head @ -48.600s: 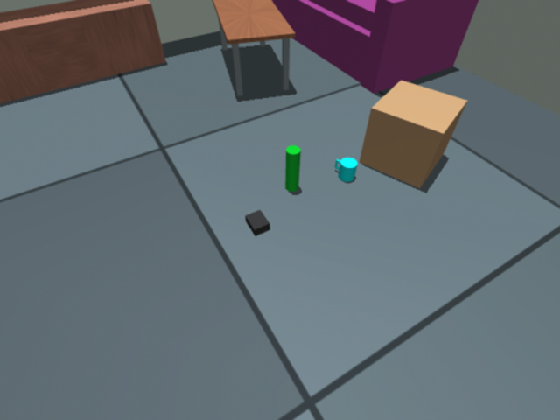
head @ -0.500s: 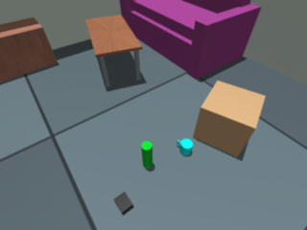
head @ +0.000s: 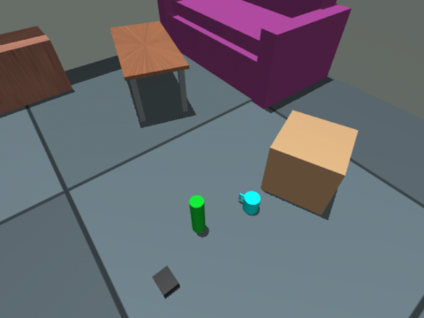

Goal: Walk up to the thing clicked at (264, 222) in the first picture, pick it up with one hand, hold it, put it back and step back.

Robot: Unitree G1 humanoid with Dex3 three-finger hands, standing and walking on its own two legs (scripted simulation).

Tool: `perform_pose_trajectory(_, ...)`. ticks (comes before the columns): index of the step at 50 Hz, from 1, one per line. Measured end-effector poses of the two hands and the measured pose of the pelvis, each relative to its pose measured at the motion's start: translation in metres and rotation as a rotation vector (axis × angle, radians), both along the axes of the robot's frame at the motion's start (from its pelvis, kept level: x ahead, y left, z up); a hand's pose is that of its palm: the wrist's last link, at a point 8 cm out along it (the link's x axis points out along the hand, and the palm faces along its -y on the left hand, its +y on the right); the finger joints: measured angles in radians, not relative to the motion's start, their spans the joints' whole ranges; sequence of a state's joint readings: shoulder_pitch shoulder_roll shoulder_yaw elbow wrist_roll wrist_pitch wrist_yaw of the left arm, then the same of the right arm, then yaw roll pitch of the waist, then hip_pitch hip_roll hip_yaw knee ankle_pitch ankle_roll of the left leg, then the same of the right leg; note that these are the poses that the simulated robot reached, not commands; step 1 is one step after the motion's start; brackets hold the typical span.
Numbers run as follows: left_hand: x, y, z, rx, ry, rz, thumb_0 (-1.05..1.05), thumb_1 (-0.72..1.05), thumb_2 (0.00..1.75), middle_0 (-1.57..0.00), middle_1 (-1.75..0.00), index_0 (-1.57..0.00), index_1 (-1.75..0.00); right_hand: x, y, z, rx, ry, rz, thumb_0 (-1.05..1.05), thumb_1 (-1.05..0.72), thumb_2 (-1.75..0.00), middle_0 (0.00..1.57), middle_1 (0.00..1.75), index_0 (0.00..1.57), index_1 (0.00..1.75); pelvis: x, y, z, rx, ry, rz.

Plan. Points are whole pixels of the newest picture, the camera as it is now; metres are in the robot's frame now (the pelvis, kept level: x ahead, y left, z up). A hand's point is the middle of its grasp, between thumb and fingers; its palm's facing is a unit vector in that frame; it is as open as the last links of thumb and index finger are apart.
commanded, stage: stand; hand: left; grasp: from above
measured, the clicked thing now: (166, 281) +0.42 +0.24 -0.76
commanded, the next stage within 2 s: step back in 1.24 s
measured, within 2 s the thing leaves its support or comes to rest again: neither
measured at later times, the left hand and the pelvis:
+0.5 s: hand out of the picture +0.08 +0.25 -0.16, palm faces +0.00 -0.94 -0.34, open 7.3 cm; pelvis +0.01 +0.00 +0.00, yaw +0 degrees
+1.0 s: hand out of the picture +0.09 +0.25 -0.16, palm faces -0.02 -0.94 -0.34, open 7.3 cm; pelvis +0.01 +0.00 +0.00, yaw +0 degrees
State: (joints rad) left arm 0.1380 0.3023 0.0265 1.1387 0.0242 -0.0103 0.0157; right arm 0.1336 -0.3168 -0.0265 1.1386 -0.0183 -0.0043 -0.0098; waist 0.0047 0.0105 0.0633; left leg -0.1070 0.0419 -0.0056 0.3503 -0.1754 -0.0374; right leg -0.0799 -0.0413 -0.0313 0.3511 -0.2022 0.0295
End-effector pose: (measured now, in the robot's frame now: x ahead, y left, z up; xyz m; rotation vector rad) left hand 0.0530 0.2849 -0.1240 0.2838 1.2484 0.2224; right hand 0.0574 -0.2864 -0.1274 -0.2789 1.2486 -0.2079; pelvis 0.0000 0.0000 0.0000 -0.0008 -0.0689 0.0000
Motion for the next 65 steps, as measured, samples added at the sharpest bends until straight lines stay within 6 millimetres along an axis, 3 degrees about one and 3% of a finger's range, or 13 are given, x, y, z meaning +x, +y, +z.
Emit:
perform_pose_trajectory(16,0.009,0.003,0.001,0.005,0.013,-0.012,0.00,0.90,0.90,-0.21,-0.30,-0.21,-0.30,0.001,-0.002,0.000,0.002,0.025,0.002,0.00,-0.90,-0.90,0.21,0.30,0.20,0.30,0.005,-0.001,0.001,0.001,0.018,-0.003)
perform_pose_trajectory(35,0.027,0.005,0.003,0.004,-0.012,-0.024,0.00,0.90,0.90,-0.21,-0.30,-0.21,-0.30,0.021,-0.005,0.004,-0.010,-0.006,0.011,0.00,-0.90,-0.90,0.21,0.30,0.20,0.30,0.013,0.000,0.001,0.002,0.026,-0.006)
perform_pose_trajectory(65,0.031,0.008,0.003,0.013,-0.008,-0.022,0.00,0.90,0.90,-0.21,-0.30,-0.21,-0.30,0.021,-0.012,0.002,-0.009,0.013,-0.004,0.00,-0.90,-0.90,0.21,0.30,0.20,0.30,0.013,-0.002,-0.001,-0.001,0.042,-0.009)
